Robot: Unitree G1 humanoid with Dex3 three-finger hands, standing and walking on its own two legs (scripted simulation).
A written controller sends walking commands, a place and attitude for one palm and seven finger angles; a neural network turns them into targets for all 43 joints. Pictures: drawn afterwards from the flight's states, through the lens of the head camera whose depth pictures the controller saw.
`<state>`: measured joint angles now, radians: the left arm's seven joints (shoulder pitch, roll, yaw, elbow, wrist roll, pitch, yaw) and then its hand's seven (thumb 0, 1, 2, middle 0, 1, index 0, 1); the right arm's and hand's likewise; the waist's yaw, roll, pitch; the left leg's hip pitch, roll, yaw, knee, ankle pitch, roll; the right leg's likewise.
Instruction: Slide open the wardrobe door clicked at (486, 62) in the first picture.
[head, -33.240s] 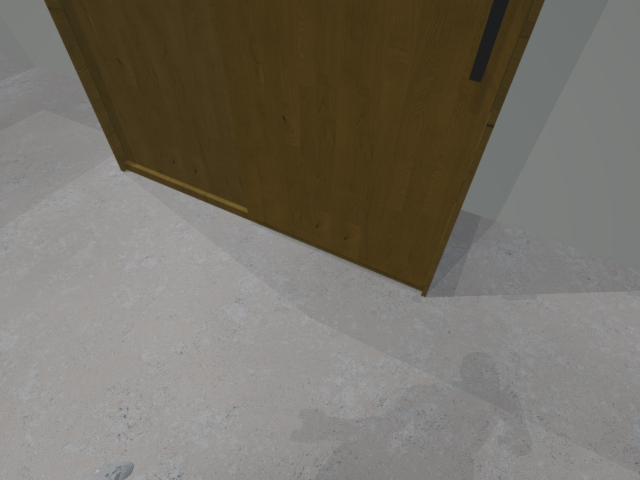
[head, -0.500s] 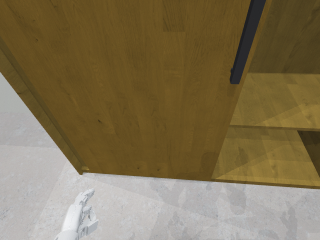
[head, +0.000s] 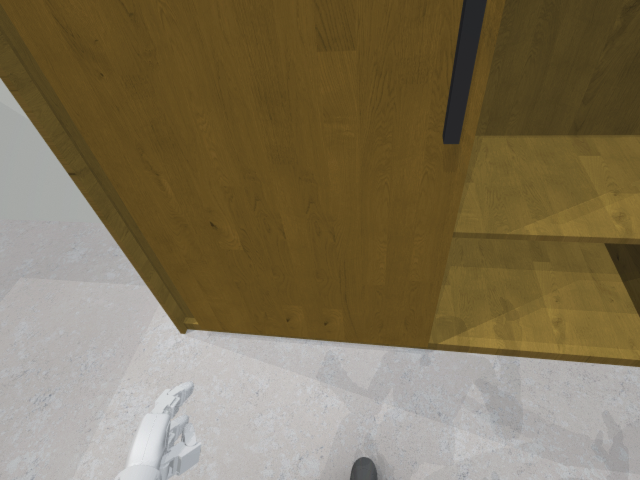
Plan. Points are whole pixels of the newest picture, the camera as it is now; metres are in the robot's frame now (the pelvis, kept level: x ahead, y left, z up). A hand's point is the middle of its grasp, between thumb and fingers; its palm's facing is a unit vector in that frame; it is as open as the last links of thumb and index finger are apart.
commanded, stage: stop stepping back and stand still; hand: right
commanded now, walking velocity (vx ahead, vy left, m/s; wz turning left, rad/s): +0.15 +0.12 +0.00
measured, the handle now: (462, 59) +0.64 -0.20 +0.23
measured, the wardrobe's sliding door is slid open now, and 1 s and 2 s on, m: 0.69 0.69 0.69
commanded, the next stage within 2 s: let the arm hang, fingers relaxed in 1.58 s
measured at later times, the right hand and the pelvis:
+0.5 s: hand out of the picture +0.12 -0.36 +0.18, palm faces +0.34 +0.87 -0.36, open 7.4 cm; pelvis -0.11 -0.11 -0.01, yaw +8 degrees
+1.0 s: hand out of the picture +0.10 -0.45 +0.16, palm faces +0.44 +0.84 -0.32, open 7.4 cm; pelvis -0.12 -0.19 -0.02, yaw +4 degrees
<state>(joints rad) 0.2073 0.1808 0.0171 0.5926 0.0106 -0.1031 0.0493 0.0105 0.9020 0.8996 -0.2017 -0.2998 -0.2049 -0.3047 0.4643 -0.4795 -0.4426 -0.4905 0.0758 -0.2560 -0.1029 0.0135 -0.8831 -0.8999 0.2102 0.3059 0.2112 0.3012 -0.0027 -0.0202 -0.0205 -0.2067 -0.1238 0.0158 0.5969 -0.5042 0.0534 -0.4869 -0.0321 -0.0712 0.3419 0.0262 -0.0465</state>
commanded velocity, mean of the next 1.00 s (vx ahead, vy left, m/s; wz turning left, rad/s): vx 0.15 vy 0.15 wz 0.00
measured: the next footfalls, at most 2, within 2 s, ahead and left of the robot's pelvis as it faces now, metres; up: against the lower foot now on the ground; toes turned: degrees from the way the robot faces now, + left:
right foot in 0.16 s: +0.11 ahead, -0.06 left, +0.00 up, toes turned +6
left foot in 0.38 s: -0.08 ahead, +0.04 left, +0.00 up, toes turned +11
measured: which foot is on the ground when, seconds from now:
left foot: down 0.00-0.16, up 0.18-0.36, down 0.38-0.52, up 0.54-0.82, down 0.84-1.00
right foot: down 0.00-0.04, up 0.06-0.14, down 0.16-0.34, up 0.36-0.52, down 0.54-1.00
